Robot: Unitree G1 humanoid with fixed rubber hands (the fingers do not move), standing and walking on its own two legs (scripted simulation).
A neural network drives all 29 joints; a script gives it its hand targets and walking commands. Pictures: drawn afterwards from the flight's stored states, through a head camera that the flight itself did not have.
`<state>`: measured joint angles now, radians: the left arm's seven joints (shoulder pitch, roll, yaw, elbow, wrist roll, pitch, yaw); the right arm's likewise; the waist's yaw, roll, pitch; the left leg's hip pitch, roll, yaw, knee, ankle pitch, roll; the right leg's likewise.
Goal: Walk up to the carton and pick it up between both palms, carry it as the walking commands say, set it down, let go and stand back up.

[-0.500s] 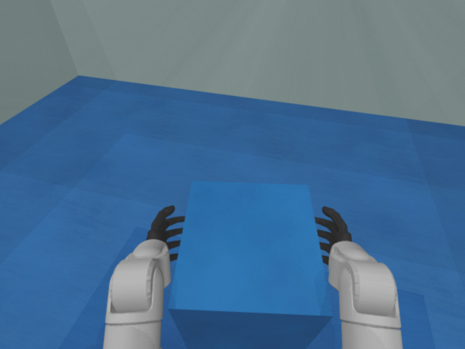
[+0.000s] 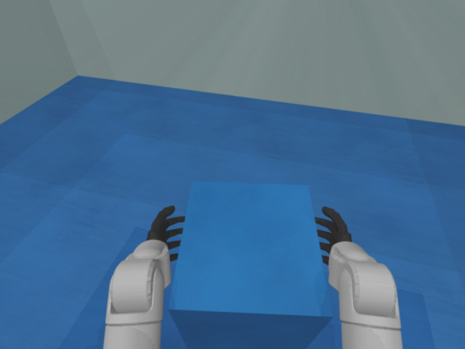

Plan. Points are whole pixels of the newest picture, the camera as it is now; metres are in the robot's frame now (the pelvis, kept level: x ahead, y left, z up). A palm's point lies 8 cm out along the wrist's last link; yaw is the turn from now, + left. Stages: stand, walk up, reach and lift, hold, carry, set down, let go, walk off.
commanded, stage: carry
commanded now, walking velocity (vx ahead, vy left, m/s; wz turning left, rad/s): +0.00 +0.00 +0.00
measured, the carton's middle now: (246, 273) +0.27 +0.00 +0.01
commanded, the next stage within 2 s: hold in 0.82 s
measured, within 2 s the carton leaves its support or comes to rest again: neither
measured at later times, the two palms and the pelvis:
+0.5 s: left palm (158, 248) +0.27 +0.14 +0.08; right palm (339, 251) +0.28 -0.15 +0.08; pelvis +0.00 +0.00 +0.00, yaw +0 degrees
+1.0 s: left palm (161, 263) +0.27 +0.15 +0.04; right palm (331, 259) +0.28 -0.14 +0.05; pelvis +0.00 -0.01 +0.01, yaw +3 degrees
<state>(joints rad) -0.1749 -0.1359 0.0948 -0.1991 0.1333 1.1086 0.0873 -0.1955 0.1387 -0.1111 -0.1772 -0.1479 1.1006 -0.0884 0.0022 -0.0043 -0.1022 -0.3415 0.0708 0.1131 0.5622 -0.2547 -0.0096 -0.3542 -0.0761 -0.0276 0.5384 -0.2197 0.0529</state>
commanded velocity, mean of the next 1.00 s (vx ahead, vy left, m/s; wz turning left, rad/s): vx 0.00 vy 0.00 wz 0.00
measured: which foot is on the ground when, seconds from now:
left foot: down 0.00-1.00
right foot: down 0.00-1.00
